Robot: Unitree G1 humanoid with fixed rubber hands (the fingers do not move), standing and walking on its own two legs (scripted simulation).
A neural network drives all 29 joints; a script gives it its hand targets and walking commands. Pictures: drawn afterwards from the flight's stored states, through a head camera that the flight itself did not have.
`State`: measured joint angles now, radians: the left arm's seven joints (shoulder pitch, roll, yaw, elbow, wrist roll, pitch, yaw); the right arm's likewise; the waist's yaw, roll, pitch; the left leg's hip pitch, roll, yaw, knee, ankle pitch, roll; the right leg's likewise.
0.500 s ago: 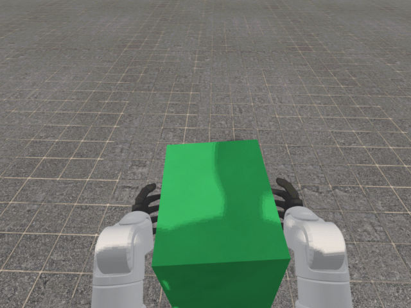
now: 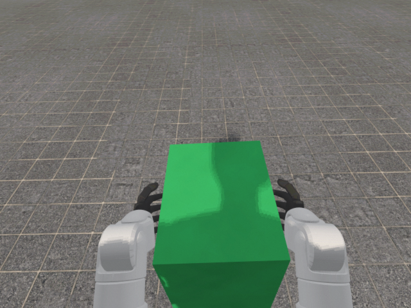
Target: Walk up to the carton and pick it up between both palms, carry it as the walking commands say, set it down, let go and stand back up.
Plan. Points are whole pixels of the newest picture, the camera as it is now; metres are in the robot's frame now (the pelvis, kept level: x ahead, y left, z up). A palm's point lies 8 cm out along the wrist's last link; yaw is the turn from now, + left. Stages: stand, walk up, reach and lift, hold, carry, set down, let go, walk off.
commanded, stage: carry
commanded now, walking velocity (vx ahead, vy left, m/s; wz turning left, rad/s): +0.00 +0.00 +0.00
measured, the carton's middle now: (218, 230) +0.29 +0.00 +0.02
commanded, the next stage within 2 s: hold in 1.78 s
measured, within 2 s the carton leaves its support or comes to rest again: neither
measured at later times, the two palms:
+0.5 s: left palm (151, 223) +0.27 +0.12 +0.07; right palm (300, 218) +0.28 -0.15 +0.08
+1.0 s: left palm (151, 223) +0.28 +0.13 +0.06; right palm (293, 218) +0.29 -0.14 +0.06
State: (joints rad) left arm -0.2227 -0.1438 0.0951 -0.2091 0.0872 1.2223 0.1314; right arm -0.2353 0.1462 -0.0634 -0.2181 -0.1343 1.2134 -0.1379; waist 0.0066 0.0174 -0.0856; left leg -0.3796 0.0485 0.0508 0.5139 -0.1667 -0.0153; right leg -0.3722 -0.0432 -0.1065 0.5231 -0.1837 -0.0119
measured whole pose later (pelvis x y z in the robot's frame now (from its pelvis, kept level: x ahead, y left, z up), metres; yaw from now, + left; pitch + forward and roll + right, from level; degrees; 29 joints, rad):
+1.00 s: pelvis +0.01 -0.01 +0.00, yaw +1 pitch +2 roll +0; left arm -0.19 -0.14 0.09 -0.05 0.12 0.99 0.10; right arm -0.20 0.14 -0.06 -0.05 -0.15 0.97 -0.12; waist 0.00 0.00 -0.08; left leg -0.38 0.06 0.02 0.53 -0.18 -0.04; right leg -0.37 -0.04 -0.14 0.55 -0.21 -0.03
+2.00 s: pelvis +0.01 -0.02 +0.00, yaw -4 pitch -7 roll +0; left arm -0.24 -0.15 0.17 0.17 0.19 0.76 0.03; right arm -0.25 0.15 -0.09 0.18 -0.22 0.76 -0.09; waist 0.03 -0.01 0.09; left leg -0.17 0.03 -0.05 0.50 -0.22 -0.04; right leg -0.19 0.02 -0.06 0.51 -0.21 -0.05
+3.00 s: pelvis +0.00 +0.00 -0.02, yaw -8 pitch +6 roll +1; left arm -0.45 -0.21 0.45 0.50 0.33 0.35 -0.02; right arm -0.47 0.21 -0.36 0.54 -0.35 0.35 -0.04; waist 0.06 0.00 0.10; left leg -0.55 0.01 -0.01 0.73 -0.29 -0.02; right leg -0.59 0.02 0.02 0.75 -0.26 -0.02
